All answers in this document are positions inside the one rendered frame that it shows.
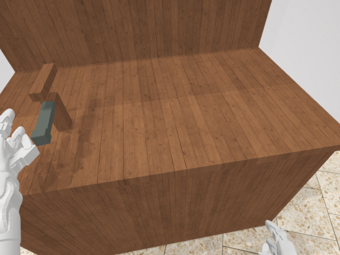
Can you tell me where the tap lever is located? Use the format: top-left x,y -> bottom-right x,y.
31,101 -> 56,146

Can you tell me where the counter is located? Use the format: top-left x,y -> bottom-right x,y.
0,0 -> 340,255

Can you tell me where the robot left forearm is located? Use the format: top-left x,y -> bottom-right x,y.
0,172 -> 23,255

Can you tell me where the left robot hand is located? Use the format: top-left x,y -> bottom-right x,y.
0,108 -> 40,178

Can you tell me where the right robot hand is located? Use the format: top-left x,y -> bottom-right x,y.
258,220 -> 298,255

